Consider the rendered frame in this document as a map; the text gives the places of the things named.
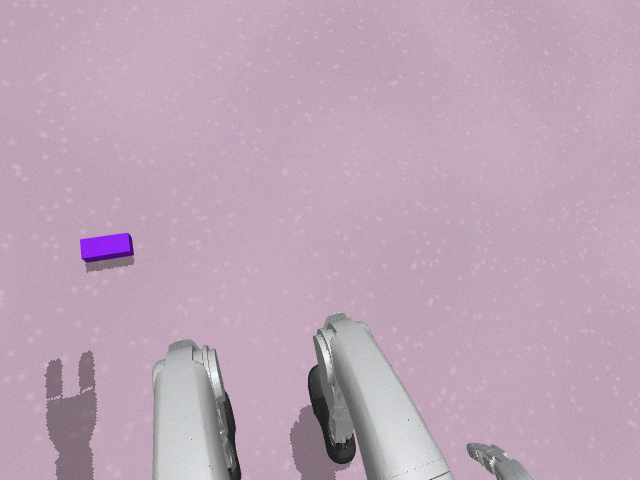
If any right robot hand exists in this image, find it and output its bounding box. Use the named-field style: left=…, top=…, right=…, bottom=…
left=467, top=443, right=533, bottom=480

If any small box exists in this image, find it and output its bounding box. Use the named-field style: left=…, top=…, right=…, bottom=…
left=80, top=233, right=134, bottom=263

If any right robot foot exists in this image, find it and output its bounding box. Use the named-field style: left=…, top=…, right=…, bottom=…
left=308, top=365, right=356, bottom=464

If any left robot foot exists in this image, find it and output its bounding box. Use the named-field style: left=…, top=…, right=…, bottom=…
left=223, top=391, right=241, bottom=480

